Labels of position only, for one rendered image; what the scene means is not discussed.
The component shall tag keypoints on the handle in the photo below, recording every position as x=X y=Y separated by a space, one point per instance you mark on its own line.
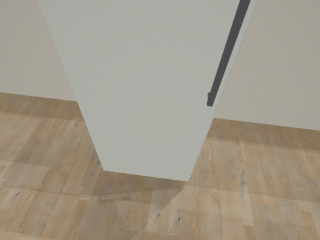
x=231 y=40

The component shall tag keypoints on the fridge door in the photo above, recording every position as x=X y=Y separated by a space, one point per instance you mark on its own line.
x=141 y=71

